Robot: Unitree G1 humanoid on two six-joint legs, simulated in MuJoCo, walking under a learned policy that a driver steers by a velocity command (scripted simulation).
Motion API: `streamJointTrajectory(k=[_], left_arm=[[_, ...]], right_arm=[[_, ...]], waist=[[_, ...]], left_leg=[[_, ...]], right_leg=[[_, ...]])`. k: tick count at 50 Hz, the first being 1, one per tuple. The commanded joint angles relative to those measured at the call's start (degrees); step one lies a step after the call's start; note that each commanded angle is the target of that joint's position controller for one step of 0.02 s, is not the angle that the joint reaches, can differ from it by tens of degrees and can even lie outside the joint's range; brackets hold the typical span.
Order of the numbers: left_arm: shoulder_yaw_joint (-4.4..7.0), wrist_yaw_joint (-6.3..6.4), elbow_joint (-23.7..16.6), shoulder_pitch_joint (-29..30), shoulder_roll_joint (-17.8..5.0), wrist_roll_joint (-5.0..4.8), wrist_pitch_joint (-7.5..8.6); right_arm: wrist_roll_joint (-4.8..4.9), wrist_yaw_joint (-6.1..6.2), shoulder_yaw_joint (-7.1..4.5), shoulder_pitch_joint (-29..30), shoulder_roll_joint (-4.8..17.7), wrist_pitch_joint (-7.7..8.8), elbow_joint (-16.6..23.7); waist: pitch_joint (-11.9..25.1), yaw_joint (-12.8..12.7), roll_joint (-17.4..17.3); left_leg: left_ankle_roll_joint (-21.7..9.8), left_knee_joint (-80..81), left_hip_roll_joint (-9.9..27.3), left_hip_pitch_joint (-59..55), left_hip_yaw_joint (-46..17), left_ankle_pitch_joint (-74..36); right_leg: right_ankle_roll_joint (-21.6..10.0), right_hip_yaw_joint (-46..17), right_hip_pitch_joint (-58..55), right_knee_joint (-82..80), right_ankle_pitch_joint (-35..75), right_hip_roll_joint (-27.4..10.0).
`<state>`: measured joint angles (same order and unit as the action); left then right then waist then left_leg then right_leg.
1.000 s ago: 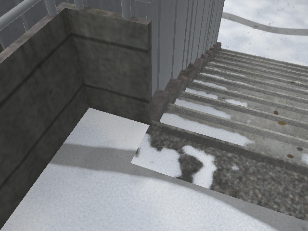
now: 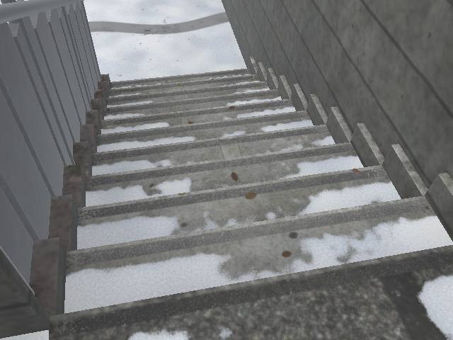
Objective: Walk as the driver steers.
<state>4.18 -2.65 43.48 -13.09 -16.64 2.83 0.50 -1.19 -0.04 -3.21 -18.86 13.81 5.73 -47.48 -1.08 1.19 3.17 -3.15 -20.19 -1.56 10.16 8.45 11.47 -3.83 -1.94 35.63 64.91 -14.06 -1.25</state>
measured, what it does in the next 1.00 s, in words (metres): walks ahead, turning right: right foot, then left foot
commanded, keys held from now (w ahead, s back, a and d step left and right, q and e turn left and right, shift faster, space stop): w+e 0.28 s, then w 0.72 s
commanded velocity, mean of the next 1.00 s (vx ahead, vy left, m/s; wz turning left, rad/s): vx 0.50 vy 0.00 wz -0.30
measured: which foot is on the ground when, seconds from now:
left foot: down 0.00-0.30, up 0.32-0.78, down 0.80-1.00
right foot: up 0.00-0.26, down 0.28-0.80, up 0.82-1.00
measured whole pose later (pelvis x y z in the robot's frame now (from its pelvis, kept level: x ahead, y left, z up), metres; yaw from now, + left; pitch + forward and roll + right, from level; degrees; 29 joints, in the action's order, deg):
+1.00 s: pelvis +0.52 -0.09 +0.00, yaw -16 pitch -1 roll +0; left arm 2.9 0.7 49.9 -15.6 -15.5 0.7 0.5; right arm -0.5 -1.0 -1.5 -22.9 13.5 4.0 -48.6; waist -1.8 0.3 1.6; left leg -6.6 -24.7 -4.9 9.4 4.3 14.2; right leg -4.1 -5.5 27.9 64.1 -15.9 0.3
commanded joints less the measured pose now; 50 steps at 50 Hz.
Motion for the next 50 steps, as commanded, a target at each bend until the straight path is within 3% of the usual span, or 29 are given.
streamJointTrajectory(k=[1, 3, 5, 8, 10, 12, 13, 14, 15, 16, 17, 18, 19, 21, 24, 27, 30, 33, 35, 37, 39, 40, 41, 42, 43, 44, 45, 46, 50], left_arm=[[-0.39, -0.78, -4.8, 1.3, -0.1, 0.15, -0.09], [-0.94, -1.27, -5.6, 4.1, 0.7, -0.18, 0.22], [-1.71, -1.6, -7.4, 8.9, 1.9, -0.47, 0.36], [-1.94, -2.04, -9.5, 14.4, 1.7, -0.68, 0.63], [-1.69, -1.88, -10.1, 15.3, 0.9, -0.61, 0.54], [-1.14, -1.3, -9.5, 11.9, 0.1, -0.22, 0.51], [-0.5, -0.91, -7.8, 6.0, -0.9, -0.13, 0.76], [0.59, -0.03, -4.6, -4.0, -2.7, 0.33, 1.23], [2.04, 1.1, -3.0, -11.6, -7.4, 0.6, 1.41], [3.01, 1.54, -4.5, -9.1, -12.8, -1.33, 1.05], [2.87, 2.25, -3.8, -12.1, -10.4, -1.87, 0.25], [2.14, 2.95, -2.3, -9.9, -8.0, -2.02, 0.46], [1.33, 2.94, -1.3, -7.9, -5.3, -2.28, 0.95], [0.16, 2.88, -1.2, -3.9, -2.4, -2.32, 2.06], [0.1, 2.44, 0.5, -6.0, -3.2, -2.71, 3.49], [0.2, 2.29, 2.2, -9.1, -4.0, -3.0, 3.71], [0.02, 2.7, 3.5, -12.2, -4.4, -3.2, 3.9], [-0.29, 2.78, 4.2, -13.4, -4.6, -2.1, 4.06], [-0.42, 2.92, 4.1, -12.7, -5.3, -1.9, 3.97], [-0.57, 3.35, 4.2, -10.9, -6.0, -1.47, 3.77], [-0.53, 4.8, 4.0, -7.5, -7.1, -2.02, 3.43], [-0.65, 5.09, 4.0, -7.9, -6.3, -2.24, 2.98], [-2.15, 5.1, 3.2, -14.5, 0.9, -0.85, 3.1], [-1.16, 4.51, 5.0, -21.5, -1.7, -2.13, 3.21], [-0.16, 4.43, 5.3, -15.3, -6.5, -1.92, 2.95], [0.31, 3.96, 4.3, -9.6, -7.4, -2.24, 2.88], [0.23, 3.78, 4.4, -8.4, -6.1, -2.48, 2.36], [0.06, 3.69, 4.8, -9.0, -4.7, -2.3, 1.38], [-0.21, 3.16, 5.3, -5.7, -2.7, -2.02, -0.78]], right_arm=[[0.0, -0.04, -0.78, -0.6, 5.1, 1.15, 2.2], [-0.11, -0.37, -0.46, -1.7, 3.8, 1.05, 1.6], [0.52, -0.1, -0.5, -3.1, 4.8, 1.08, 1.0], [0.08, 0.66, -0.89, -6.1, 7.4, 0.19, -0.2], [0.15, 0.97, -1.02, -7.6, 8.3, -0.88, -0.9], [0.13, 1.46, -1.26, -8.5, 10.1, -1.98, -1.8], [0.09, 1.63, -1.44, -8.4, 11.2, -2.59, -1.9], [0.25, 1.65, -1.33, -8.0, 11.2, -2.97, -1.4], [0.03, 1.35, -0.41, -9.2, 7.6, -2.85, 0.7], [0.85, 0.19, 0.28, -8.5, 4.1, -2.49, 5.2], [0.32, 0.23, -0.65, -1.7, 8.6, -2.16, 6.1], [1.15, 0.12, -0.16, 0.7, 7.3, -1.49, 6.8], [1.01, 0.15, 0.09, -0.4, 6.7, -1.16, 5.8], [-0.89, -0.43, 0.24, -3.3, 5.6, -2.94, 4.1], [-1.15, -1.26, 0.1, -2.9, 4.6, -4.92, 3.6], [-0.75, -1.31, 0.19, 4.4, 4.2, -5.2, 5.7], [-1.06, -1.74, 0.51, 10.4, 3.4, -5.2, 7.5], [-0.56, -1.75, 0.4, 12.3, 4.2, -4.93, 7.5], [-0.75, -1.6, 0.31, 13.9, 5.2, -4.61, 8.2], [-0.98, -1.26, 0.01, 10.0, 5.4, -4.51, 6.9], [-1.01, -0.23, -0.92, -4.6, 6.9, -3.73, 2.5], [-1.11, 0.52, -1.32, -11.1, 8.6, -2.82, 1.8], [-0.62, 0.53, -1.43, -12.0, 12.8, -2.38, 2.0], [0.72, 0.2, -1.6, -12.5, 13.3, -2.9, 1.6], [1.29, -0.04, -1.32, -6.6, 9.8, -3.22, 3.1], [0.76, -0.56, -0.52, -1.7, 7.3, -2.94, 4.5], [0.09, -0.97, -0.08, -0.8, 6.4, -2.34, 4.0], [0.13, -0.94, 0.05, -1.8, 6.3, -1.66, 3.4], [1.18, -0.83, 0.3, -6.3, 6.8, -0.13, 1.2]], waist=[[-1.7, -1.4, -6.8], [-1.6, -0.9, -6.8], [-2.2, -0.1, -7.6], [-3.8, 1.7, -7.6], [-4.1, 2.0, -7.7], [-1.0, 0.3, -9.0], [2.5, -2.4, -9.0], [8.2, -6.9, -6.6], [15.1, -8.8, 0.5], [20.0, -5.7, 11.7], [16.7, -9.2, 1.5], [9.9, -7.2, 0.8], [5.1, -4.1, -3.0], [2.8, 0.3, -3.1], [1.3, 1.2, -1.9], [-2.3, -0.4, -1.4], [-2.5, -2.5, -0.7], [-1.0, -3.1, 0.1], [-2.7, -3.1, -0.3], [-2.5, -1.0, 1.0], [2.9, 5.8, -0.4], [6.0, 9.2, -4.3], [10.9, 2.8, -15.9], [12.1, 0.9, -17.4], [2.5, 0.3, -6.8], [-1.5, 0.2, -4.1], [-3.4, -1.3, -3.7], [-3.0, -2.1, -5.4], [-2.1, -2.8, -6.2]], left_leg=[[-6.8, 12.2, 16.6, -1.4, -9.9, -11.0], [-6.0, 10.7, 14.9, -2.6, -5.0, -15.8], [-5.1, 9.8, 14.5, -1.9, -1.8, -18.2], [-4.5, 9.6, 15.7, -6.0, 0.2, -18.6], [-4.1, 5.8, 16.8, -10.6, 1.9, -27.4], [-3.2, -3.6, 17.4, -13.8, 4.2, -46.4], [-2.8, -12.6, 17.3, -13.5, 5.3, -51.0], [-1.4, -26.0, 16.2, -7.7, 6.7, -45.5], [0.1, -43.1, 14.5, 6.3, 6.1, -18.4], [3.6, -61.5, 2.6, 28.7, 0.4, 20.4], [3.6, -62.3, 4.4, 35.1, -7.4, 14.9], [3.0, -60.6, 6.6, 36.1, -7.9, 10.8], [2.8, -54.5, 8.5, 31.7, -8.2, 8.7], [3.1, -47.5, 10.0, 23.6, -9.0, 7.6], [3.7, -42.7, 9.0, 22.5, -7.7, 3.6], [3.9, -34.3, 9.0, 26.2, -7.1, -4.5], [3.3, -26.7, 6.9, 26.1, -6.0, -11.7], [2.4, -27.9, 3.7, 21.8, -4.3, -15.3], [1.2, -24.7, 2.6, 19.7, -4.2, -11.7], [-0.7, -22.4, -0.1, 12.5, -3.4, -3.4], [-2.4, -15.6, -2.0, -0.5, -4.7, -0.2], [-4.9, -4.5, 5.3, -8.4, -14.6, 2.4], [-7.0, -7.6, 20.8, -18.1, -32.1, -7.6], [-14.9, -0.4, 24.6, -23.4, -53.7, -4.1], [-15.1, 2.9, 23.0, -14.2, -45.0, 1.1], [-14.1, 4.2, 20.5, -7.1, -37.4, -2.6], [-12.4, 5.0, 18.0, -3.3, -31.6, -9.4], [-10.8, 5.7, 16.0, -1.2, -27.4, -12.9], [-8.3, 8.5, 12.3, -2.7, -19.2, -24.2]], right_leg=[[0.8, -2.1, 6.6, -3.0, 7.0, -2.7], [0.5, -0.4, 5.4, -9.7, 11.8, -2.3], [-0.2, 3.0, 2.2, -17.0, 15.2, -1.8], [-1.3, 6.5, 0.3, -23.8, 12.3, -1.4], [-2.7, 8.6, -1.1, -26.7, 6.6, 0.2], [-4.9, 10.6, -7.7, -28.8, 0.0, 4.2], [-6.2, 10.7, -14.6, -30.7, -1.5, 6.6], [-8.1, 9.1, -28.1, -34.9, 0.7, 7.8], [-10.8, -8.4, -43.6, -36.8, -6.3, -5.5], [-18.9, -40.5, -56.4, -45.8, -3.9, -20.3], [-18.3, -35.3, -54.9, -47.5, 5.7, -19.1], [-17.3, -26.4, -49.0, -46.6, 13.6, -17.5], [-14.6, -20.5, -39.9, -47.5, 20.7, -14.7], [-11.1, -13.1, -30.2, -50.3, 22.7, -9.7], [-10.9, -9.4, -26.7, -53.3, 24.9, -7.2], [-9.7, -7.1, -26.6, -55.0, 26.1, -6.1], [-7.8, -5.3, -29.5, -53.7, 31.9, -5.2], [-7.1, -4.0, -30.3, -51.6, 34.5, -5.4], [-7.7, -3.7, -30.2, -50.4, 35.4, -5.9], [-7.2, -3.1, -30.7, -45.4, 46.9, -6.9], [-6.0, -2.6, -31.0, -29.4, 54.1, -6.0], [-5.0, -1.4, -26.4, -13.0, 37.5, -3.5], [-4.1, 0.6, -15.6, 4.1, -13.7, 4.0], [-3.4, -5.2, -0.1, 14.3, -19.4, 10.1], [-3.2, -6.7, 3.9, 14.3, -11.8, 5.6], [-2.8, -5.7, 1.9, 11.6, -7.1, 3.8], [-2.2, -5.9, -0.1, 8.4, -5.7, 2.3], [-1.4, -6.0, -2.8, 5.2, -4.6, 1.3], [1.0, -3.1, -2.4, -3.5, 2.6, -0.9]])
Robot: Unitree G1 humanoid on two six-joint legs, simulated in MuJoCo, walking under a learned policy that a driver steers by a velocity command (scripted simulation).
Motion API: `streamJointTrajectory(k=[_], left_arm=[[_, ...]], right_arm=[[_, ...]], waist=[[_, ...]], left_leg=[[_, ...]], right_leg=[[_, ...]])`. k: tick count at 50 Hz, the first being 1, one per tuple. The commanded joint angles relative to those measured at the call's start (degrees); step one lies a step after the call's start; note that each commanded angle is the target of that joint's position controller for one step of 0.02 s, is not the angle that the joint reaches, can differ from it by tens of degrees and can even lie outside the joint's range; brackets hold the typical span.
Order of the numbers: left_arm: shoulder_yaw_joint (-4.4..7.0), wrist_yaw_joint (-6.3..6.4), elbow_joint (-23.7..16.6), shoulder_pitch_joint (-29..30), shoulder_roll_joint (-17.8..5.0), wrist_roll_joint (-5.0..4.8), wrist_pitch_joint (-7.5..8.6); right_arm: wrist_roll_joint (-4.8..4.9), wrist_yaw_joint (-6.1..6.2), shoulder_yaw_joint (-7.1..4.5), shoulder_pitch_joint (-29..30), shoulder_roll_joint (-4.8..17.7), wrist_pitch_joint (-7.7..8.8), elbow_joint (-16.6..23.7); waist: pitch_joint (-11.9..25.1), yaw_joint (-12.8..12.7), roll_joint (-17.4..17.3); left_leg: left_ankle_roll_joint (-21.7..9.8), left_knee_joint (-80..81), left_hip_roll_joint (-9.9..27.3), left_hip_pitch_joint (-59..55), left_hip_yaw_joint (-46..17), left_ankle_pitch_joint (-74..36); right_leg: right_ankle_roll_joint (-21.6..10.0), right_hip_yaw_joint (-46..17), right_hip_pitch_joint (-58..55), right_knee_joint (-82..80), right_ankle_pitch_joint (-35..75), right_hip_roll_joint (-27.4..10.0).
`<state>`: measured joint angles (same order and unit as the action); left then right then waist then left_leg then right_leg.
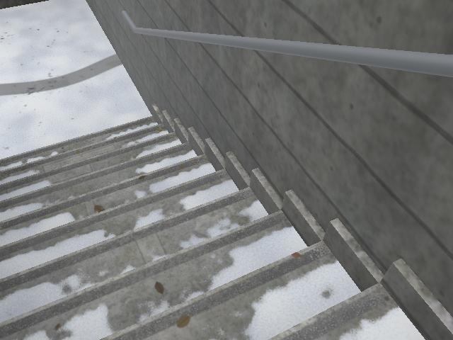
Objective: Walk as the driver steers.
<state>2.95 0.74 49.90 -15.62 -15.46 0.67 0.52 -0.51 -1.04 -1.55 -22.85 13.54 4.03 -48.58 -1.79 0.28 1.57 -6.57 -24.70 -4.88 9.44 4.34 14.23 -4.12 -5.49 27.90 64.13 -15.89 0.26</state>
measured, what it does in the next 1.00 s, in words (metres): goes down, turning left: right foot 0.15 m lower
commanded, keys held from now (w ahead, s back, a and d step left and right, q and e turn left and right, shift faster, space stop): w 0.34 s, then w+q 0.66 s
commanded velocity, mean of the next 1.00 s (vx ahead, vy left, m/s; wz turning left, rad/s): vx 0.50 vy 0.00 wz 0.25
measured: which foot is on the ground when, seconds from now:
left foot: down 0.00-0.50, up 0.52-1.00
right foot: up 0.00-0.52, down 0.54-1.00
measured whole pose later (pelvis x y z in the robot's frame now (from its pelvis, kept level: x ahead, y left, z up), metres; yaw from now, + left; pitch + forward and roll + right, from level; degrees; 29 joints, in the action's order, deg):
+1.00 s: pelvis +0.47 -0.07 -0.20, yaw +17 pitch -2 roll -2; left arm 3.0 1.7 57.3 -26.6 -12.3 1.7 5.9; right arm -2.0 -3.5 -5.1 -4.6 15.6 -1.7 -44.1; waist -1.4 -4.1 -1.3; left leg -3.4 -40.5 2.3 34.6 -3.7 -27.1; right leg 1.5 14.8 10.3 48.7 -35.4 -6.3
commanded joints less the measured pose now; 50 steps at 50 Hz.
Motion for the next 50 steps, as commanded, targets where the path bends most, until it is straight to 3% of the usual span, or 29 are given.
streamJointTrajectory(k=[1, 5, 8, 12, 15, 16, 17, 19, 21, 23, 25, 26, 27, 28, 29, 30, 31, 32, 33, 34, 35, 38, 39, 41, 42, 43, 45, 48, 50], left_arm=[[0.95, -0.59, -1.6, -0.9, -3.7, 0.38, -0.84], [0.07, -2.11, -3.0, 5.5, -1.5, 1.23, -1.43], [0.75, -2.47, -1.6, 6.1, -3.0, 1.16, -1.47], [1.4, -1.58, -4.0, 14.6, -4.0, 2.23, -0.42], [1.7, -1.38, -7.2, 22.5, -3.7, 1.66, 1.54], [1.35, -1.97, -8.3, 23.5, -3.6, 1.8, 2.14], [1.0, -2.35, -8.3, 23.4, -2.5, 1.34, 1.99], [0.63, -3.67, -6.7, 20.1, -1.1, 0.73, 1.36], [0.46, -3.76, -6.2, 19.2, -1.6, 0.04, -0.02], [0.29, -2.58, -4.8, 17.4, -2.0, -0.03, 0.22], [1.15, -0.31, -0.1, 4.1, -4.4, 0.84, 0.69], [2.08, 0.42, 3.3, -8.0, -6.1, 1.89, 1.43], [2.99, 0.19, 5.2, -13.8, -9.5, 3.63, 2.51], [2.12, -1.4, 4.9, -15.8, -10.6, 3.83, 3.93], [2.5, -2.91, 3.6, -17.0, -8.5, 1.9, 3.91], [3.66, -3.16, 3.3, -14.8, -10.0, 1.81, 4.1], [3.54, -2.19, 1.1, -7.8, -7.7, 1.7, 3.86], [3.07, -1.25, -0.5, -2.7, -8.1, 0.69, 4.81], [2.55, -0.77, 0.8, -1.9, -5.7, 0.01, 5.78], [2.44, -0.81, 2.3, -3.8, -5.4, 0.08, 6.62], [3.03, -0.62, 3.2, -3.6, -6.8, -0.02, 7.22], [3.03, -0.44, 2.8, -4.1, -7.2, -0.01, 6.69], [3.16, -0.89, 2.5, -4.7, -7.3, 0.48, 6.74], [2.12, -0.66, 5.3, -8.8, -2.1, -0.39, 6.58], [1.95, -0.16, 5.7, -10.6, -1.8, -0.79, 6.58], [2.05, 0.15, 6.0, -12.0, -2.2, -0.46, 6.51], [1.59, 0.62, 5.6, -10.6, -1.5, 0.87, 6.76], [0.87, 1.08, 4.3, -9.7, -3.0, 1.48, 5.83], [0.8, 1.86, 5.1, -12.1, -3.3, 0.91, 5.64]], right_arm=[[0.73, 0.47, -1.27, -3.6, 7.4, 1.3, 1.8], [1.08, 1.13, -1.32, -7.8, 7.6, -0.1, -0.4], [-0.07, 1.31, -1.4, -9.3, 8.1, 0.04, -1.5], [-0.78, 2.23, -1.66, -16.2, 7.4, 0.5, -4.8], [-1.83, 2.87, -1.77, -19.5, 7.1, 0.91, -6.3], [-1.45, 3.18, -1.66, -15.7, 6.7, 1.23, -5.6], [-1.95, 2.77, -1.25, -10.8, 6.2, 1.67, -4.4], [-1.13, 2.11, -0.78, -6.7, 5.8, 2.17, -3.7], [-0.52, 2.8, -0.75, -7.6, 6.2, 2.71, -4.2], [-1.45, 3.68, -0.62, -10.4, 5.8, 1.3, -5.3], [-1.64, 3.98, -1.45, -10.7, 8.8, 0.19, -5.9], [-0.85, 4.24, -1.97, -10.0, 10.1, -1.07, -6.3], [0.6, 4.23, -2.36, -12.6, 7.4, -1.42, -7.9], [2.97, 3.93, -1.56, -24.8, 2.3, -1.15, -8.4], [3.38, 4.05, -1.29, -22.0, 4.1, -0.68, -8.1], [1.51, 3.98, -1.14, -16.2, 4.1, -1.52, -6.9], [-1.63, 3.02, -1.55, -6.8, 6.7, -2.28, -4.7], [-2.43, 1.92, -2.1, -4.8, 7.1, -3.12, -1.7], [-4.2, 1.38, -2.48, 0.3, 7.9, -3.94, -1.4], [-3.82, 0.94, -2.32, 2.3, 6.2, -4.73, -0.7], [-3.58, 0.39, -1.78, 3.1, 3.7, -5.4, 0.0], [-2.81, 0.02, -1.94, 1.4, 3.4, -5.79, 0.6], [-2.5, -0.25, -2.39, 1.1, 4.2, -5.99, 0.2], [-2.27, -0.5, -3.28, 9.1, 4.2, -5.81, 2.8], [-2.55, -0.45, -3.55, 11.5, 4.2, -5.73, 3.6], [-2.88, -0.36, -3.73, 13.5, 4.2, -5.75, 4.3], [-2.08, -1.21, -4.17, 16.6, 4.7, -5.64, 6.0], [-1.24, -2.96, -3.41, 23.5, 3.0, -5.15, 8.6], [-1.19, -3.61, -2.35, 27.7, 0.8, -4.69, 9.9]], waist=[[-1.5, -1.1, -3.9], [0.1, 0.6, -5.2], [0.2, 0.9, -6.1], [-4.0, 4.0, -6.3], [-8.5, 6.6, -5.1], [-10.1, 4.5, -4.4], [-9.6, 3.8, -3.7], [-7.3, 3.3, -1.9], [-9.2, 4.1, -3.2], [-8.7, 5.5, -2.4], [-1.5, 2.2, -0.5], [4.7, -4.3, 2.5], [8.2, -6.2, 10.8], [18.4, 0.8, 14.6], [22.0, -2.7, 10.6], [18.8, -3.6, 9.8], [13.4, -3.3, 3.9], [8.7, 0.2, 8.4], [1.6, 0.2, 5.1], [-3.7, 1.1, 2.2], [-3.2, 2.4, 2.7], [2.3, 3.7, 4.7], [3.7, 3.4, 5.0], [0.4, 1.2, 3.7], [-0.6, -0.1, 4.0], [-1.6, -1.2, 4.2], [-4.5, -0.8, 3.0], [-5.8, -4.4, 1.8], [-8.3, -6.5, 1.4]], left_leg=[[-4.2, 13.2, 15.0, -3.5, -13.4, -31.1], [-2.6, 11.8, 13.6, -7.8, -9.1, -39.0], [-3.7, 9.2, 14.3, -9.4, -8.9, -34.1], [-6.5, 4.6, 18.6, -22.2, -14.9, -28.4], [-7.9, 3.3, 19.3, -26.4, -17.4, -23.6], [-6.3, 3.9, 17.8, -20.8, -14.9, -20.0], [-5.3, 3.2, 14.8, -9.8, -11.8, -13.3], [-3.2, 1.3, 12.3, 5.1, -10.4, -5.3], [-2.9, -2.8, 11.8, 5.0, -11.8, -4.3], [-2.2, -11.3, 10.9, -3.5, -12.9, -8.3], [-1.9, -30.3, 7.8, -7.1, -13.0, -16.7], [-0.9, -48.7, 5.8, -1.6, -10.5, -17.0], [0.4, -71.7, -0.9, 14.8, -9.2, 23.1], [2.1, -85.0, 0.1, 28.7, -11.8, 41.5], [2.1, -79.3, 3.3, 35.3, -13.2, 32.2], [2.1, -79.8, 5.3, 37.9, -11.0, 25.7], [2.1, -76.7, 6.5, 33.8, -7.6, 18.2], [2.8, -66.8, 8.7, 31.0, -8.3, 9.1], [3.4, -59.2, 11.3, 28.9, -11.0, 4.6], [4.6, -51.0, 11.7, 25.6, -10.5, 1.4], [5.7, -45.4, 11.5, 23.5, -10.9, -2.4], [5.0, -42.9, 9.6, 23.3, -6.2, -7.3], [4.1, -45.5, 9.3, 25.0, -6.8, -10.8], [2.6, -36.0, 10.2, 32.4, -11.3, -25.2], [2.2, -32.9, 9.3, 34.4, -11.3, -28.4], [2.1, -32.1, 8.7, 37.0, -11.6, -29.9], [2.7, -23.8, 7.7, 33.5, -10.9, -40.6], [3.5, -15.3, 6.6, 27.1, -7.3, -44.5], [3.2, -9.8, 7.3, 24.2, -6.6, -44.2]], right_leg=[[1.9, 1.2, 7.0, -5.3, 6.5, -2.8], [3.4, 4.5, 9.6, -11.8, 14.1, -3.7], [1.9, 5.2, 11.1, -10.5, 21.0, -3.9], [1.2, -0.7, 27.5, -11.9, 20.0, -4.7], [1.2, -0.5, 36.5, -17.1, 18.6, -4.8], [1.5, -0.1, 31.6, -24.2, 24.9, -6.5], [1.3, 4.1, 20.1, -28.7, 34.2, -5.6], [0.0, 5.6, 0.0, -33.3, 46.4, -4.8], [0.2, 4.8, -2.6, -36.6, 45.8, -5.1], [1.2, 3.2, -2.4, -44.6, 44.8, -6.5], [2.9, 5.1, -15.2, -49.3, 44.4, -5.1], [3.4, 8.6, -30.2, -50.5, 47.0, -4.7], [1.9, 3.4, -45.4, -42.2, 55.1, -10.9], [-0.5, -2.4, -60.0, -18.2, 84.7, -22.2], [-3.5, -8.3, -60.7, -22.4, 73.4, -26.0], [-8.1, -12.4, -51.6, -31.6, 43.8, -28.2], [-7.9, -12.7, -36.1, -42.6, 12.8, -23.7], [-11.6, -14.0, -24.9, -46.6, 4.2, -27.1], [-10.8, -12.4, -16.3, -46.5, 10.3, -26.0], [-9.4, -6.3, -7.8, -48.6, 14.8, -22.5], [-8.8, -5.4, -5.8, -49.4, 12.8, -20.7], [-9.4, 1.3, -9.9, -43.5, 33.0, -21.2], [-9.1, 0.7, -11.9, -42.0, 31.2, -22.0], [-5.0, 3.6, -16.3, -40.5, 13.2, -18.9], [-4.1, 3.8, -17.8, -39.6, 8.1, -18.7], [-4.0, 3.4, -19.5, -38.0, 5.3, -19.2], [-2.8, 5.5, -13.4, -34.3, -5.3, -18.9], [-1.0, 8.7, -8.7, -32.1, -16.7, -18.3], [-0.4, 8.6, -9.5, -29.0, -18.2, -19.5]])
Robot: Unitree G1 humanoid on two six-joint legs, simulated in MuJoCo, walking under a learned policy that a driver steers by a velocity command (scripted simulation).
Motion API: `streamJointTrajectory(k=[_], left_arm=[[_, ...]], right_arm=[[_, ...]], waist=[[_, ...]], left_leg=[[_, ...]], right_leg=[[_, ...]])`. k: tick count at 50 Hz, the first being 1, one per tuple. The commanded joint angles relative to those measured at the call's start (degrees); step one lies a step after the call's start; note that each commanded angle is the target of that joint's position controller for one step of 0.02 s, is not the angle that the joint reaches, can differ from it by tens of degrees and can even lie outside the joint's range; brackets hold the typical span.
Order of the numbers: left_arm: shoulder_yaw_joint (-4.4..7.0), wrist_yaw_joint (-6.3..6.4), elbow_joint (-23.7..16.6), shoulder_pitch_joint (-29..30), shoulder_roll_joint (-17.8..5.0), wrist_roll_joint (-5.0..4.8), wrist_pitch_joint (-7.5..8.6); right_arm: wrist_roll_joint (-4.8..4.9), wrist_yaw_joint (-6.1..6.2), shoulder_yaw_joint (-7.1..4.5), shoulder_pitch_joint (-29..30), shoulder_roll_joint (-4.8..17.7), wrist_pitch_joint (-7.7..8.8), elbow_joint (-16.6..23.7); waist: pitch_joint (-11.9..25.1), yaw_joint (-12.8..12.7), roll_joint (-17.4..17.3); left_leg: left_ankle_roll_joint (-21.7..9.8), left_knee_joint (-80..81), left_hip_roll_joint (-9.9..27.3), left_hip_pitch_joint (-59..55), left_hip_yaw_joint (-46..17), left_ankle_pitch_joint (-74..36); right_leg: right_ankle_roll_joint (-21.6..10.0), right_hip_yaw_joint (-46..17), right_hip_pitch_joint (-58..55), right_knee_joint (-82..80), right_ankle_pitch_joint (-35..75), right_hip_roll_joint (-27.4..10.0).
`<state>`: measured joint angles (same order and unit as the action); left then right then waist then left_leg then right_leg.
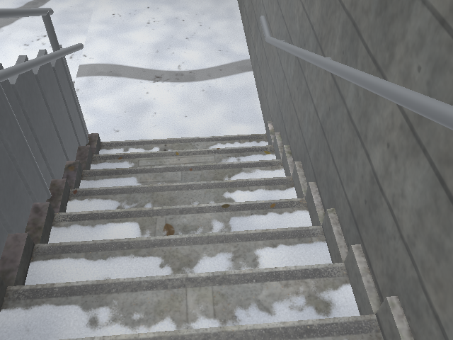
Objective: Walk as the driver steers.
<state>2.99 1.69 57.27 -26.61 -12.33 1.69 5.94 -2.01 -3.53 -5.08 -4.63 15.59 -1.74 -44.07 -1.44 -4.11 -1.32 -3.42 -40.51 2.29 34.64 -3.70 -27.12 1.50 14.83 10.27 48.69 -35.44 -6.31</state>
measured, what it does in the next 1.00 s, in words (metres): goes down, turning left: left foot 0.15 m lower, then right foot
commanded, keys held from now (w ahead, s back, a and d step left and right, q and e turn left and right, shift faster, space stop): w+q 0.06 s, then q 0.46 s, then no key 0.48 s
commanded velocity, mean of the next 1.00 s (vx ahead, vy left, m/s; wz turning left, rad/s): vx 0.15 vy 0.00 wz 0.42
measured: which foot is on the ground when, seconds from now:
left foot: up 0.00-0.10, down 0.12-0.64, up 0.66-0.96, down 0.98-1.00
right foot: down 0.00-0.14, up 0.16-0.62, down 0.64-1.00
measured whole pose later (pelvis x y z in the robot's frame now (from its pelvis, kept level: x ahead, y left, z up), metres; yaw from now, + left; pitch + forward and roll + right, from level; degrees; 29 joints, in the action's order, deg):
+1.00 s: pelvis +0.18 +0.03 -0.11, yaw +26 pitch -1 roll +0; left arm -1.3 0.8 45.6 -18.3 -12.4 0.7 -1.5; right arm -0.6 -0.3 0.0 -9.3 12.4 -4.7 -44.5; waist -0.4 -1.5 -0.8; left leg -1.2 -30.3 -3.1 15.1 -4.0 14.2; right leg -2.4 0.2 15.3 32.1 -16.2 2.3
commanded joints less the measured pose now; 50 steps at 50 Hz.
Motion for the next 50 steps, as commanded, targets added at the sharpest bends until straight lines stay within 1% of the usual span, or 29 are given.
streamJointTrajectory(k=[1, 4, 5, 6, 7, 8, 9, 10, 11, 12, 14, 16, 18, 21, 22, 25, 26, 28, 30, 31, 32, 33, 34, 36, 39, 42, 45, 48, 50], left_arm=[[1.01, 0.97, -2.0, -1.6, -6.9, 0.28, -0.41], [1.86, 1.64, -1.2, -3.3, -8.5, 0.43, -2.82], [1.65, 1.86, -0.5, -4.4, -7.9, 0.86, -3.4], [1.66, 2.12, -0.7, -2.5, -8.4, 0.13, -3.92], [1.83, 2.25, -1.5, -1.9, -8.3, -1.0, -4.36], [1.76, 1.51, -4.5, -5.3, -5.0, -2.77, -3.96], [1.1, 1.02, -9.1, 0.1, -7.0, -2.87, -3.77], [0.87, 1.24, -12.3, 7.8, -6.8, -2.19, -4.14], [-0.01, 1.67, -13.2, 10.6, -4.5, -0.88, -4.53], [-0.39, 1.76, -12.4, 11.0, -4.7, 0.41, -5.57], [-0.54, 2.39, -12.3, 10.3, -3.2, 1.34, -8.12], [-1.46, 2.36, -16.0, 14.6, -2.1, 0.9, -8.95], [-2.09, 2.09, -17.4, 15.8, -1.3, 1.72, -8.07], [-2.88, 1.29, -19.7, 17.7, -1.5, 1.46, -8.57], [-2.29, 1.14, -18.2, 15.1, -3.4, 1.16, -8.66], [-2.21, 1.11, -20.7, 21.1, -4.4, 0.97, -8.6], [-2.74, 0.55, -22.0, 25.5, -3.8, 0.69, -8.73], [-3.15, 0.03, -21.6, 23.5, -2.3, -1.25, -8.13], [-3.07, -0.38, -20.8, 19.1, -2.2, -3.11, -7.85], [-3.2, 0.09, -18.8, 15.2, -1.0, -2.79, -7.48], [-2.53, 0.43, -18.0, 13.4, -3.4, -1.24, -6.66], [-1.66, 0.73, -19.1, 11.0, -10.4, -0.19, -6.29], [-2.17, 0.61, -16.9, 8.5, -8.3, -0.62, -6.2], [-2.92, 0.39, -17.9, 13.7, -5.7, -0.63, -5.76], [-3.17, 0.27, -19.0, 17.3, -4.9, -0.45, -5.54], [-3.31, 0.11, -18.7, 15.6, -4.9, -0.94, -5.85], [-2.45, -0.35, -16.5, 11.3, -7.5, -0.62, -6.49], [-2.44, -0.69, -15.4, 10.6, -8.1, -0.99, -7.08], [-3.02, -1.41, -15.5, 9.2, -5.9, -1.39, -6.04]], right_arm=[[1.06, -1.43, 1.25, 10.3, -1.0, 1.13, 4.9], [0.48, 0.06, 0.76, 5.4, 0.5, 1.91, 1.7], [-0.26, 0.69, 0.39, -1.1, 0.9, 2.29, -1.0], [-1.06, 1.41, -0.52, -12.6, 2.0, 2.67, -6.0], [-2.42, 1.81, -2.27, -20.6, 6.9, 3.17, -10.5], [-2.22, 1.37, -2.84, -22.6, 13.9, 3.72, -9.5], [2.01, 1.61, -3.51, -24.9, 16.2, 3.04, -6.7], [2.7, 2.74, -3.27, -23.5, 15.0, 1.93, -5.4], [2.44, 4.18, -1.97, -19.6, 12.0, 0.93, -4.4], [1.98, 4.48, -0.56, -14.3, 8.5, 0.87, -3.0], [0.63, 4.22, 1.14, -11.1, 5.7, 1.86, -2.4], [0.8, 4.27, 2.17, -8.7, 5.1, 3.45, -1.9], [0.91, 4.97, 2.63, -8.5, 5.4, 3.79, -1.4], [1.96, 5.94, 2.33, -11.0, 5.1, 1.84, -0.4], [1.33, 5.99, 2.12, -10.3, 5.7, 1.27, 0.5], [0.81, 5.13, 1.9, -9.6, 5.2, 0.5, 5.3], [0.39, 4.86, 1.81, -11.0, 5.0, -0.12, 6.1], [-0.34, 4.49, 1.48, -10.5, 5.7, -1.22, 6.3], [-0.69, 4.78, 1.28, -11.4, 5.9, -2.26, 6.7], [0.51, 5.07, 1.39, -10.4, 5.9, -2.35, 7.0], [1.21, 5.1, 1.71, -12.0, 2.9, -2.24, 6.8], [2.67, 4.89, 1.72, -11.5, 0.9, -1.67, 10.7], [1.21, 5.0, 0.2, -6.8, 6.7, -1.25, 10.7], [0.98, 4.27, 0.31, -6.4, 5.4, -1.42, 8.6], [0.86, 3.12, 1.2, -6.8, 3.5, -2.55, 6.9], [1.27, 2.8, 2.19, -4.0, 2.3, -3.2, 6.2], [1.56, 2.75, 3.52, -2.2, 0.8, -3.42, 5.2], [1.73, 3.27, 4.17, -4.7, 0.5, -2.73, 2.9], [0.7, 3.85, 3.92, -4.8, 4.5, -0.8, 2.5]], waist=[[-9.7, -3.3, 5.1], [-10.8, -2.4, 3.9], [-7.5, 0.2, 2.5], [-2.3, 6.4, 0.4], [4.1, 10.0, -7.0], [11.5, 7.3, -19.4], [24.2, 11.3, -12.9], [24.3, 12.1, -5.6], [19.3, 10.0, -5.1], [11.8, 7.6, -3.2], [6.7, 3.7, -1.1], [4.3, 0.7, 0.4], [8.4, 0.2, 0.4], [11.6, 1.2, -3.3], [13.3, 0.4, -3.6], [8.5, 2.2, -2.7], [4.2, 5.5, -4.1], [4.0, 5.4, -9.3], [2.7, 5.0, -9.2], [2.3, 2.5, -5.7], [1.6, 3.0, 2.1], [2.8, 3.8, 18.4], [1.0, 1.6, 13.1], [0.4, 5.3, 6.7], [4.3, 7.3, 9.1], [4.1, 6.0, 9.6], [2.4, 3.5, 12.1], [0.2, 5.1, 8.4], [3.0, 3.9, 2.4]], left_leg=[[0.0, 8.4, 0.4, -2.6, 3.6, 0.3], [-1.2, 14.3, 0.7, -9.2, 6.6, 13.5], [-1.9, 16.6, -0.6, -16.3, 7.6, 12.9], [-2.8, 22.3, -2.9, -27.0, 8.9, 7.3], [-3.9, 19.2, -1.5, -43.2, 7.0, -0.1], [-10.5, -7.0, 11.1, -66.0, -4.4, -48.2], [-15.0, -4.3, 18.1, -69.5, -15.4, -50.9], [-17.4, 4.7, 20.0, -63.9, -19.2, -29.2], [-18.5, 10.1, 21.0, -53.8, -22.9, -10.5], [-18.1, 13.0, 18.8, -42.2, -21.8, 3.2], [-17.4, 12.3, 16.2, -24.2, -21.2, 3.0], [-14.2, 14.3, 9.2, -11.2, -17.5, 6.7], [-12.4, 12.4, 6.3, -12.3, -17.6, 1.4], [-10.4, 9.8, 4.6, -18.7, -17.4, -2.1], [-10.4, 7.9, 4.6, -18.5, -18.8, -1.1], [-12.5, 9.3, 4.3, -16.0, -24.7, 12.7], [-11.5, 11.7, 2.6, -16.8, -23.4, 17.2], [-11.0, 11.3, 2.2, -15.2, -24.1, 17.5], [-9.5, 14.1, 2.4, -14.5, -27.7, 26.9], [-7.4, 12.2, 0.4, -10.3, -27.1, 32.9], [-3.9, 2.3, -4.3, -5.0, -22.4, 45.4], [0.1, -8.4, -14.1, 8.4, -11.3, 62.7], [1.4, -13.6, -13.5, 11.9, -10.7, 66.3], [3.0, -22.4, -11.3, 7.0, -9.3, 57.8], [4.8, -27.5, -11.8, -0.9, -5.5, 48.9], [5.7, -10.6, -8.8, -4.9, -3.4, 46.4], [4.3, -0.6, -7.7, -17.6, 2.9, 50.8], [1.9, 13.8, -6.5, -27.3, 3.5, 41.7], [-0.7, 17.1, 2.1, -34.9, -8.7, 34.0]], right_leg=[[-5.8, -10.3, 7.4, -12.5, 4.3, -12.9], [-6.3, -8.6, 4.6, 1.0, 23.1, -14.3], [-6.0, -6.6, 3.9, 10.3, 28.6, -12.8], [-5.4, -3.5, 4.2, 26.4, 33.1, -9.5], [-4.8, -1.3, 15.4, 49.3, 14.9, -4.1], [-1.9, -3.5, 43.2, 75.9, -21.4, 1.8], [-0.9, -9.6, 49.1, 78.1, -16.9, 0.3], [0.1, -11.5, 52.5, 74.2, -9.8, 1.1], [1.0, -13.0, 53.6, 68.8, -5.9, 0.5], [0.1, -15.9, 51.4, 62.1, 0.7, -0.8], [-0.4, -17.3, 44.9, 58.4, 7.6, 0.9], [1.1, -15.7, 39.9, 42.3, 22.2, 3.4], [1.9, -15.4, 34.6, 31.5, 28.9, 5.4], [2.5, -16.4, 32.4, 25.4, 28.3, 6.3], [2.3, -16.3, 29.7, 29.2, 35.0, 6.3], [1.9, -18.2, 28.8, 24.4, 28.7, 6.3], [1.8, -15.9, 29.7, 13.1, 19.4, 7.7], [1.0, -15.0, 19.8, 6.2, 13.6, 8.7], [-0.7, -16.5, 10.1, -10.3, 7.2, 8.9], [-1.4, -16.1, 0.9, -19.5, 14.4, 8.5], [-2.1, -24.1, -5.6, -24.5, 17.7, 2.7], [-8.1, -46.3, -13.3, -28.2, 33.7, -12.9], [-12.5, -52.7, -9.8, -29.2, 38.3, -14.8], [-14.8, -42.9, -1.8, -27.8, 34.2, -10.6], [-13.0, -29.3, 4.8, -26.6, 40.7, -3.0], [-10.8, -25.7, 4.2, -28.1, 28.2, -0.3], [-11.6, -26.9, 10.0, -31.6, 18.0, -1.2], [-10.4, -28.3, 12.7, -30.5, 21.5, -1.8], [-6.1, -26.0, 14.7, -25.8, 22.5, 0.4]])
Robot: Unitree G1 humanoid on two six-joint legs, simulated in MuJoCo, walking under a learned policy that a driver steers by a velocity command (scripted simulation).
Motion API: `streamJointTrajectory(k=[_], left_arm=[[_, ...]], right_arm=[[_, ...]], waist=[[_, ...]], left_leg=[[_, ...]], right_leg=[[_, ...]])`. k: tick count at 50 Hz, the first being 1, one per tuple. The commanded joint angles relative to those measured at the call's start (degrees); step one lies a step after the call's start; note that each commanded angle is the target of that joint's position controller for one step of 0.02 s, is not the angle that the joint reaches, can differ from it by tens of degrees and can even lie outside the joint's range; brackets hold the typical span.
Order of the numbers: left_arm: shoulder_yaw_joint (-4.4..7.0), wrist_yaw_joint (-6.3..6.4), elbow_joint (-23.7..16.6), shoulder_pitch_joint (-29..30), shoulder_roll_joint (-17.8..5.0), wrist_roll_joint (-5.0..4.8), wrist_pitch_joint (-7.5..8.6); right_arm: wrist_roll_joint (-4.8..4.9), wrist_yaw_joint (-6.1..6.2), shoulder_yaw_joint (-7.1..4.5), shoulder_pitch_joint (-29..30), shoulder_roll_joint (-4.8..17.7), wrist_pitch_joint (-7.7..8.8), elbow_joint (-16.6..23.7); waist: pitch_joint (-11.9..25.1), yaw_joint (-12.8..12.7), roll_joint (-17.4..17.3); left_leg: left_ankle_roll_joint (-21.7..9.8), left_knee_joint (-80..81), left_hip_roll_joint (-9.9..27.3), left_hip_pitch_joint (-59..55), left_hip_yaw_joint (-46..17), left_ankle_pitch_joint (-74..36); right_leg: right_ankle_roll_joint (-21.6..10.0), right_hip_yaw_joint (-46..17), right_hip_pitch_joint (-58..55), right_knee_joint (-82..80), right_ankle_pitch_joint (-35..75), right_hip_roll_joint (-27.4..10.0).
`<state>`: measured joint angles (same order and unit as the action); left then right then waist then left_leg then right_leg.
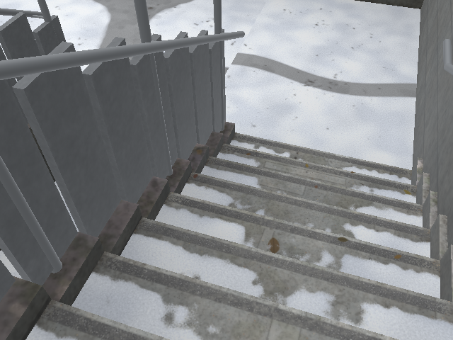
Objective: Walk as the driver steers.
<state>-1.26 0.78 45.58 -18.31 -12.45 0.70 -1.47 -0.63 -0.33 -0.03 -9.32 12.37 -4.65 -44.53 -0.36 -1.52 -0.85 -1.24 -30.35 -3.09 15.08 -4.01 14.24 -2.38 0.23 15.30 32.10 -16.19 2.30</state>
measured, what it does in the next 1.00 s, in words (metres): stands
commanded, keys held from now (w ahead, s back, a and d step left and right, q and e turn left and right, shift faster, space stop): no key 1.00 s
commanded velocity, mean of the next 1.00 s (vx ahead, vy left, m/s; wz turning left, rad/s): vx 0.00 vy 0.00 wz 0.02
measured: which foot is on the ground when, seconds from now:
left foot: down 0.00-1.00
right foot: down 0.00-1.00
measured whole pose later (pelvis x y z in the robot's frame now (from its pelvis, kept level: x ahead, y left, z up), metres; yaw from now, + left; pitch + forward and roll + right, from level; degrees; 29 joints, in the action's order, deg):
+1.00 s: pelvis +0.02 +0.03 +0.01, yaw +0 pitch -2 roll +0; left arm -1.3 0.5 61.5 -12.6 -11.5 0.5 -0.7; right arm 0.2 1.7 0.5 -11.6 11.0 -0.9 -63.9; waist -0.1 -1.1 0.6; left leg -3.9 -20.9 -5.4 8.0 -3.2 11.0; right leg 0.9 -1.5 8.0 22.2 -12.7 -0.5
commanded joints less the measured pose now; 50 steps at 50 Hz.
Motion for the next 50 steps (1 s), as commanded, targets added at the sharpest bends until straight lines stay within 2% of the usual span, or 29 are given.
streamJointTrajectory(k=[1, 2, 3, 6, 8, 10, 11, 14, 15, 22, 29, 44, 45, 47, 50], left_arm=[[1.29, -0.7, -3.5, -0.1, -5.5, -0.98, 1.36], [1.58, -0.58, -2.5, 1.2, -6.6, -0.7, 1.2], [1.6, -0.66, -1.6, 1.3, -6.2, -0.54, 1.03], [1.45, -0.83, -0.6, 2.2, -6.1, -0.29, 0.71], [1.24, -1.04, 0.2, 3.3, -5.9, -0.66, 0.92], [1.12, -0.97, 1.3, 4.1, -5.9, -0.55, 0.83], [0.82, -1.11, 1.7, 4.4, -4.8, -0.29, 0.73], [0.79, -1.11, 3.5, 5.3, -5.1, -0.32, 0.62], [0.96, -1.21, 3.7, 5.8, -5.5, -0.3, 0.54], [1.04, -1.01, 7.0, 6.7, -5.5, -0.58, 0.58], [1.12, -0.75, 9.6, 6.8, -5.5, -0.28, 0.72], [0.92, -0.17, 13.6, 5.2, -4.6, -0.13, 0.96], [0.86, -0.19, 13.5, 5.8, -4.6, -0.1, 0.97], [0.72, -0.23, 14.1, 4.8, -4.0, -0.23, 1.15], [0.74, -0.15, 14.7, 4.7, -4.1, -0.17, 1.32]], right_arm=[[-0.93, 0.64, -0.96, 2.0, 8.1, 2.61, 2.2], [-0.58, 0.31, -0.17, 2.7, 6.0, 3.23, 2.7], [-0.4, 0.24, 0.2, 2.6, 5.5, 3.61, 2.1], [0.33, 0.64, 0.3, 1.2, 5.5, 3.79, 1.0], [0.21, 0.73, 0.66, 0.8, 4.8, 3.81, -0.1], [0.14, 0.72, 0.75, 0.7, 5.0, 3.86, -0.7], [0.42, 0.77, 0.89, 0.3, 4.7, 3.86, -1.3], [0.34, 0.86, 0.92, 0.1, 5.2, 3.93, -2.9], [0.54, 0.99, 1.07, 0.0, 4.7, 3.91, -3.6], [0.52, 1.26, 0.79, -0.9, 5.6, 4.0, -7.9], [0.77, 1.53, 0.47, -1.4, 5.1, 4.02, -11.1], [0.79, 2.11, -0.05, -2.8, 4.4, 3.98, -16.4], [1.14, 2.17, -0.35, -2.8, 4.7, 4.08, -17.0], [0.78, 2.19, -0.35, -2.7, 4.4, 4.17, -17.7], [0.83, 2.17, -0.49, -2.7, 4.1, 4.24, -18.5]], waist=[[1.2, -1.1, -4.4], [1.2, -0.2, -3.3], [0.9, -0.3, -3.3], [1.3, 0.0, -3.7], [1.7, 0.0, -2.4], [1.1, 0.1, -1.1], [1.6, 0.0, -0.7], [0.7, 0.0, 0.0], [1.2, 0.1, 0.4], [-0.5, -0.1, 0.1], [-0.5, 0.4, 1.1], [-1.2, 0.5, 0.7], [-1.5, 0.6, 0.6], [-0.9, 0.2, 0.9], [-1.3, 0.4, 1.1]], left_leg=[[-5.0, 6.9, 9.8, -6.7, -11.5, -9.8], [-4.9, 8.8, 9.7, -3.4, -11.6, -8.9], [-4.2, 9.5, 9.1, -1.5, -10.7, -7.8], [-3.0, 9.1, 7.3, -2.6, -8.3, -11.3], [-3.0, 8.9, 6.7, -3.4, -7.8, -10.5], [-3.2, 9.2, 6.8, -3.2, -7.9, -10.2], [-3.2, 9.7, 7.1, -3.1, -8.1, -10.0], [-3.1, 10.3, 6.9, -3.0, -8.0, -9.7], [-3.2, 10.3, 6.8, -3.0, -7.6, -9.3], [-2.9, 12.0, 7.0, -2.6, -8.2, -7.2], [-2.9, 12.8, 6.9, -3.9, -8.0, -7.1], [-3.1, 13.1, 6.7, -5.5, -7.5, -8.5], [-3.1, 13.6, 6.6, -5.2, -7.3, -9.2], [-3.2, 13.9, 6.8, -5.7, -7.4, -9.0], [-3.1, 14.1, 6.6, -5.9, -7.3, -9.0]], right_leg=[[-1.0, -7.4, 4.6, -10.5, 0.6, -4.7], [-0.1, -6.7, -0.3, -9.3, 1.4, -4.6], [0.2, -6.5, -2.9, -9.0, 2.6, -4.6], [-0.1, -6.7, -3.8, -8.3, 6.0, -5.7], [0.5, -6.5, -3.7, -8.7, 5.5, -5.8], [0.8, -6.4, -3.7, -8.9, 5.4, -5.8], [0.9, -6.4, -4.6, -9.2, 5.7, -5.8], [1.2, -6.5, -5.0, -9.7, 6.2, -6.2], [1.4, -6.6, -5.6, -10.1, 6.6, -6.3], [1.3, -6.3, -5.7, -10.5, 6.6, -6.7], [1.4, -6.1, -5.4, -11.0, 7.2, -7.2], [1.4, -6.1, -5.4, -12.3, 7.5, -7.6], [1.4, -6.0, -5.3, -12.4, 8.1, -7.6], [1.5, -5.9, -6.1, -12.9, 8.0, -7.7], [1.5, -6.0, -6.2, -13.2, 8.2, -7.9]])
Velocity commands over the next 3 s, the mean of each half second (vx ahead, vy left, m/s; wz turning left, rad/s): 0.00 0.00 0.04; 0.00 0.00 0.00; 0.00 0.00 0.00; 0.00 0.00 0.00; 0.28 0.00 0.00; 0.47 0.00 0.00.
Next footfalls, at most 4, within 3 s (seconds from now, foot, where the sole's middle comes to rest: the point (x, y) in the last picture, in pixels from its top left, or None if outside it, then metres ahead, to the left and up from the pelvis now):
2.40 right None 0.10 -0.10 -0.77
2.78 left None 0.39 -0.03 -0.92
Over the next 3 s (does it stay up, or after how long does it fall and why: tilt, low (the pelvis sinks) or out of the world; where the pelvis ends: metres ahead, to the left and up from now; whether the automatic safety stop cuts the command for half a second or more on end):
stays up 0.40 -0.08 -0.17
